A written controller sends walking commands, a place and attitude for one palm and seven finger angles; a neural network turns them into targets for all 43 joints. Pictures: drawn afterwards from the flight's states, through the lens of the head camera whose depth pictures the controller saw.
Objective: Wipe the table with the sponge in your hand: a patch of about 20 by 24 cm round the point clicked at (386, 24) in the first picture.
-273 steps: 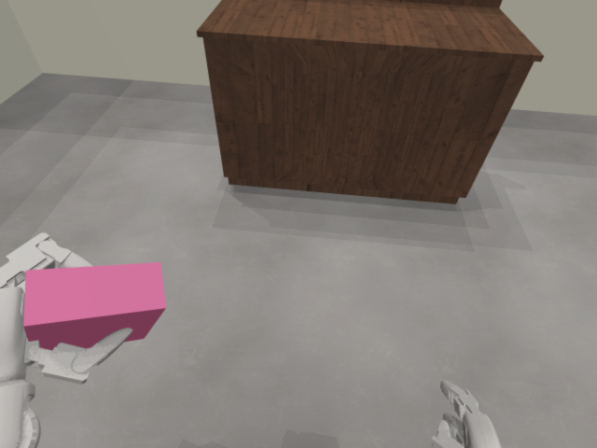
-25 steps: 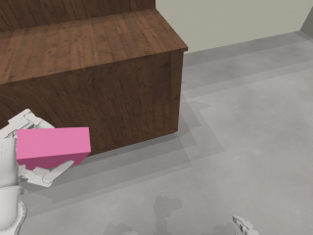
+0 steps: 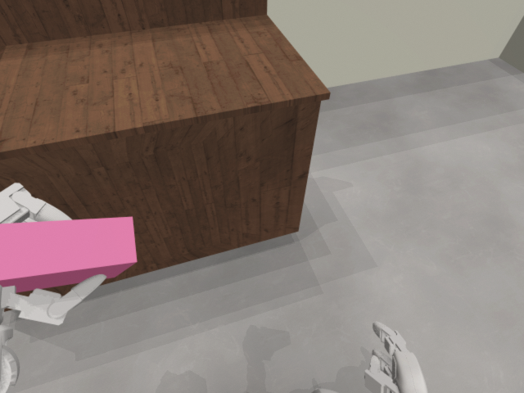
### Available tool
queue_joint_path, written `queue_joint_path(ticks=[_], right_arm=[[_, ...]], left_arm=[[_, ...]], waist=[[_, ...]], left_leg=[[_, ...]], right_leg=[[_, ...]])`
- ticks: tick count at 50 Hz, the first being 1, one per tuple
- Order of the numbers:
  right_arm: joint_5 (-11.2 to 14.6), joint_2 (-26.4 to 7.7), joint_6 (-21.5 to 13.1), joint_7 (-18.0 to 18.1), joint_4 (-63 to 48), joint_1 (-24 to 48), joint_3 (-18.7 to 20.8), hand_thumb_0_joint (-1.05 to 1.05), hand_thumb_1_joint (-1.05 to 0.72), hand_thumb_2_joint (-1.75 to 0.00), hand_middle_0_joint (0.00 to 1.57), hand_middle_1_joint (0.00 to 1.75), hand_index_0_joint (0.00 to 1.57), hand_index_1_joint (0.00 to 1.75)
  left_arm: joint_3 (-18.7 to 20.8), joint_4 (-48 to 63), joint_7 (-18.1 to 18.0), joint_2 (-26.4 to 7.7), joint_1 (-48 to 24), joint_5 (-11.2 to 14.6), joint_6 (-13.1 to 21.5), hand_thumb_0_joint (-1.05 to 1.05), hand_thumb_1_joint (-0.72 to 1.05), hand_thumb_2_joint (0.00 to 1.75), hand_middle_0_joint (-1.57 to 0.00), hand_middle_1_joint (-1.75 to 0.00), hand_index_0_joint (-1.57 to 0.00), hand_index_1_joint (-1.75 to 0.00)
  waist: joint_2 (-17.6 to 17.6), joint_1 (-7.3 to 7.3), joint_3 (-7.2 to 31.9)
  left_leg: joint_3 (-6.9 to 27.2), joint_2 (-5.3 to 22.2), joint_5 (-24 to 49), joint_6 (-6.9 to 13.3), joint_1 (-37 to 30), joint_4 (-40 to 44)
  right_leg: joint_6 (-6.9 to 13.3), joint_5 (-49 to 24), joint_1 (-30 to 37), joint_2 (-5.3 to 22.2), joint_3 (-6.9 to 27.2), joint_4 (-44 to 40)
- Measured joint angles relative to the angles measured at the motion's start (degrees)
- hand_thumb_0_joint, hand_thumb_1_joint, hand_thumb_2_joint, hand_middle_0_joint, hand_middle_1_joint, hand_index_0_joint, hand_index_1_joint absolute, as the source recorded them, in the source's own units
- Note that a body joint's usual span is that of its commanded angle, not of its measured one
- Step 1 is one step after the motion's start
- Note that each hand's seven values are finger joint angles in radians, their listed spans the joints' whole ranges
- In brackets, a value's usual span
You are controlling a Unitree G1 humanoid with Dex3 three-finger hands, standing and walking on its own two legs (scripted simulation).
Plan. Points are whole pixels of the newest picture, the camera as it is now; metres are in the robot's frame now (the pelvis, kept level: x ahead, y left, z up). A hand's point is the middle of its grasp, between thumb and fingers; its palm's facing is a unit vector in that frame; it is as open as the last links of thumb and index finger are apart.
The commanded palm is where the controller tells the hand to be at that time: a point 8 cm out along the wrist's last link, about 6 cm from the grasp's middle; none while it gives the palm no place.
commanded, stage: take the last steps up to it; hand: left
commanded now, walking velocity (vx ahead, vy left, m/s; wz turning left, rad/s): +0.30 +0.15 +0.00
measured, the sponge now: (86, 254) +0.23 +0.21 +0.17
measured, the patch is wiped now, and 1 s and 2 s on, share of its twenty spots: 0.00 0.00 0.00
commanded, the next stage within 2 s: none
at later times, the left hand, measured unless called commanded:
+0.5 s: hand (64, 180) +0.32 +0.26 +0.19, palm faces +0.34 -0.80 -0.49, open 9.3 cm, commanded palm +0.26 +0.32 +0.18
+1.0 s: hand (78, 127) +0.42 +0.29 +0.18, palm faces +0.42 -0.77 -0.49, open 9.3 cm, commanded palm +0.36 +0.33 +0.18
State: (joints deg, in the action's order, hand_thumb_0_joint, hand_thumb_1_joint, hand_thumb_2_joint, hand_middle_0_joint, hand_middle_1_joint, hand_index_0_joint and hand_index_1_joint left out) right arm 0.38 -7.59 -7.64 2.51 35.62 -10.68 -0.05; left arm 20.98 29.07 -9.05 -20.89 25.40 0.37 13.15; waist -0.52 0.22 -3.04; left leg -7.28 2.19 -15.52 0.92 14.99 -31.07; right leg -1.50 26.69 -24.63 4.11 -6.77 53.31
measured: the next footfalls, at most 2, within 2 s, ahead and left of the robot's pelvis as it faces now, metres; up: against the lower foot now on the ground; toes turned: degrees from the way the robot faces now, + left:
right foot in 0.08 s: +0.10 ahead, -0.09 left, +0.00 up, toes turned -9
left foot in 0.52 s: +0.20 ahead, +0.19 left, +0.00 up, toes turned +9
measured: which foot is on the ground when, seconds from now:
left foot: down 0.00-0.10, up 0.12-0.50, down 0.52-0.88, up 0.90-1.00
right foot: up 0.00-0.06, down 0.08-0.52, up 0.54-0.84, down 0.86-1.00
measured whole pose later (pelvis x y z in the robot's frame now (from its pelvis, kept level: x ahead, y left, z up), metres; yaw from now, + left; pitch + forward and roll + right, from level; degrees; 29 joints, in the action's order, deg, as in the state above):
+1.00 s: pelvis +0.20 +0.05 +0.00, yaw +0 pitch +0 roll +2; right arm -0.1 -11.6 -3.2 2.4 39.5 -10.2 0.3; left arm 22.1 25.0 -7.8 -20.6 24.6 0.9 13.1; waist 2.0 -0.8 -3.2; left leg -3.1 2.0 -22.4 -1.3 26.8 -67.0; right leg 4.0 17.1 -17.1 3.0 -9.8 33.8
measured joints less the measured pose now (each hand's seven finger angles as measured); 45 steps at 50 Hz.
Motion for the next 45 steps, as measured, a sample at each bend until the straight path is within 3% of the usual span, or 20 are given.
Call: queue_joint_path(ticks=[4, 5, 7, 8, 10, 13, 16, 19, 24, 26, 29, 31, 33, 38, 42, 43, 45], right_arm=[[-0.4, 0.8, -0.1, -0.2, -0.1, -0.6, -1.7, 0.01, -0.9, -0.9, 0.21, 0.3, 0.21, 0.3], [-0.5, 0.4, 0.2, -0.2, 0.0, -0.7, -1.7, 0.01, -0.9, -0.9, 0.21, 0.3, 0.21, 0.3], [-0.6, -0.6, 1.7, -0.1, 1.7, 0.0, -1.3, 0.01, -0.9, -0.9, 0.21, 0.3, 0.21, 0.3], [-0.6, -1.1, 2.5, -0.3, 2.7, 0.4, -1.0, 0.01, -0.9, -0.9, 0.21, 0.3, 0.21, 0.3], [-0.5, -2.2, 3.8, -0.6, 4.2, 1.0, -0.4, 0.01, -0.9, -0.9, 0.21, 0.3, 0.21, 0.3], [-0.6, -4.2, 4.9, -0.5, 4.0, 1.1, 0.5, 0.01, -0.9, -0.9, 0.21, 0.3, 0.21, 0.3], [-0.6, -6.4, 4.9, -0.5, 2.8, 0.9, 1.6, 0.01, -0.9, -0.9, 0.21, 0.3, 0.2, 0.3], [-0.7, -7.9, 4.3, -0.2, 1.4, 0.6, 2.9, 0.01, -0.9, -0.9, 0.2, 0.3, 0.2, 0.3], [-0.7, -8.4, 3.3, 0.4, -1.0, -0.3, 4.4, 0.01, -0.91, -0.9, 0.2, 0.3, 0.2, 0.3], [-0.5, -8.6, 3.1, 0.9, -2.5, -0.9, 4.6, 0.01, -0.91, -0.9, 0.2, 0.3, 0.2, 0.3], [-0.1, -4.9, 3.2, 1.2, -1.9, 0.6, 4.6, 0.01, -0.91, -0.9, 0.2, 0.3, 0.2, 0.3], [0.0, -2.7, 3.2, 0.9, -1.4, 0.9, 3.0, 0.01, -0.91, -0.9, 0.2, 0.3, 0.2, 0.3], [0.1, -0.9, 2.8, 0.3, -1.0, 0.6, 1.5, 0.01, -0.91, -0.9, 0.2, 0.3, 0.2, 0.3], [-0.1, 0.8, 1.0, -0.5, -0.5, -1.2, -1.1, 0.01, -0.9, -0.9, 0.2, 0.3, 0.2, 0.3], [-0.5, 0.7, 0.7, -0.1, 0.3, -2.2, -1.8, 0.01, -0.9, -0.9, 0.21, 0.3, 0.21, 0.3], [-0.5, 0.5, 0.9, 0.0, 0.4, -2.4, -1.9, 0.01, -0.9, -0.9, 0.21, 0.3, 0.21, 0.3], [-0.5, -0.8, 1.9, 0.3, 1.4, -1.9, -1.3, 0.01, -0.9, -0.9, 0.21, 0.3, 0.21, 0.3]], left_arm=[[-0.3, 2.9, 0.5, -1.5, 2.9, 0.2, 0.6, -0.01, -0.43, 1.01, -0.84, -1.34, -0.84, -1.34], [-0.2, 2.8, 0.7, -1.9, 2.9, 0.0, 0.8, -0.01, -0.43, 1.01, -0.84, -1.34, -0.84, -1.34], [-0.4, 1.1, 1.2, -1.9, 1.8, -0.1, 1.0, -0.01, -0.43, 1.01, -0.84, -1.34, -0.84, -1.34], [-0.4, -0.2, 1.5, -1.6, 0.9, 0.0, 0.9, -0.01, -0.43, 1.01, -0.84, -1.34, -0.84, -1.34], [0.1, -3.5, 2.0, -0.3, 0.0, 0.4, 1.2, -0.01, -0.43, 1.01, -0.84, -1.34, -0.84, -1.34], [0.8, -7.3, 1.9, 1.3, 0.7, 0.4, 1.0, -0.01, -0.43, 1.01, -0.84, -1.34, -0.84, -1.34], [-0.4, -7.1, 1.7, 2.1, 1.5, -0.1, 0.5, -0.01, -0.43, 1.01, -0.84, -1.34, -0.84, -1.34], [-2.0, -2.8, 1.3, 1.7, 2.6, -0.4, 0.4, -0.01, -0.43, 1.01, -0.84, -1.34, -0.84, -1.34], [-0.7, 6.4, 0.3, -1.4, 4.9, -0.4, 1.3, -0.01, -0.43, 1.01, -0.84, -1.34, -0.84, -1.34], [1.3, 8.3, -0.4, -2.8, 5.3, 0.0, 2.1, -0.01, -0.43, 1.01, -0.84, -1.34, -0.84, -1.34], [3.7, 4.4, -1.0, -4.9, 1.3, 0.2, 3.1, -0.01, -0.43, 1.01, -0.84, -1.34, -0.84, -1.34], [4.3, 0.6, -0.6, -4.9, -0.5, 0.4, 2.4, -0.01, -0.43, 1.01, -0.84, -1.34, -0.84, -1.34], [4.2, -1.4, -0.2, -3.9, -1.2, 0.5, 1.0, -0.01, -0.43, 1.01, -0.84, -1.34, -0.84, -1.34], [0.5, 1.9, 0.6, -0.1, 1.7, 0.4, -0.6, -0.01, -0.43, 1.01, -0.84, -1.34, -0.84, -1.34], [-0.6, 4.0, 1.1, -1.4, 3.9, 0.1, -0.1, -0.01, -0.43, 1.01, -0.84, -1.34, -0.84, -1.34], [-0.2, 3.9, 1.1, -2.2, 4.0, 0.1, -0.1, -0.01, -0.43, 1.01, -0.84, -1.34, -0.84, -1.34], [0.3, 2.2, 1.1, -2.4, 2.7, -0.3, 0.0, -0.01, -0.43, 1.01, -0.84, -1.34, -0.84, -1.34]], waist=[[1.8, -0.63, 0.2], [3.0, -0.71, 0.2], [4.5, -0.81, 0.1], [4.4, -1.05, 0.0], [3.5, -1.52, 0.0], [2.6, -0.75, 0.0], [1.4, -0.07, -1.2], [-0.2, 0.09, -3.0], [-2.0, -0.05, -3.7], [-1.1, 0.06, -2.3], [-3.0, 0.59, -1.8], [-2.8, 1.12, -0.5], [-2.4, 1.24, 0.5], [-0.7, 0.49, 0.5], [0.7, -0.4, 0.0], [1.1, -0.59, 0.1], [3.5, -0.69, -0.1]], left_leg=[[0.2, -0.2, -2.5, -0.8, -0.6, -2.0], [0.8, 0.2, -4.0, -0.9, 0.1, -4.4], [2.7, 0.1, -8.2, -0.6, 3.9, -15.7], [3.8, -0.7, -8.7, -0.8, 6.4, -22.8], [4.6, -1.5, -6.8, -1.6, 10.8, -33.8], [5.4, 0.0, -2.6, -2.5, 16.3, -40.0], [5.0, 2.1, 0.2, -2.6, 18.6, -34.5], [3.4, 3.5, 0.9, -2.1, 16.7, -21.8], [-0.1, 2.4, 2.7, -1.4, 8.1, -3.4], [-1.1, 1.9, 5.5, -0.6, 3.4, 2.7], [-2.2, 0.9, 1.5, -0.2, 3.5, -2.3], [-2.3, 1.2, 0.3, -0.2, 2.9, -2.1], [-2.4, 1.5, 0.5, -0.2, 2.0, -0.7], [-2.8, 1.3, 0.3, -0.3, -0.6, 2.1], [-2.4, 1.2, -2.0, -1.1, -1.8, 0.5], [-2.2, 1.3, -3.2, -1.5, -1.6, -1.3], [-0.6, 2.6, -6.6, -1.2, 0.4, -8.2]], right_leg=[[0.2, -4.9, 4.6, -1.0, -2.2, -15.3], [1.9, -9.0, 5.6, -1.5, -2.9, -17.4], [4.7, -9.4, 6.0, -1.6, -4.1, -16.0], [5.3, -8.6, 6.5, -1.2, -4.1, -15.9], [5.3, -8.1, 7.9, -0.5, -3.4, -17.6], [4.5, -9.9, 10.2, 0.1, -3.2, -22.3], [3.9, -10.9, 12.0, 1.0, -3.2, -25.5], [2.9, -10.8, 13.2, 2.0, -3.0, -26.7], [0.6, -7.6, 14.0, 3.1, -1.4, -23.9], [-0.3, -4.5, 12.8, 2.7, -0.6, -18.9], [0.7, 3.8, 6.6, 2.2, 3.4, -0.5], [0.6, 4.6, 1.9, 0.7, 3.1, 9.2], [0.3, 2.3, -1.7, 0.3, 1.8, 12.3], [-0.1, -4.0, -3.1, 0.6, -0.6, 0.0], [0.0, -6.8, 2.1, -0.5, -2.1, -13.9], [0.5, -8.4, 4.0, -1.0, -2.6, -17.5], [4.2, -11.3, 5.1, -2.3, -3.9, -17.8]])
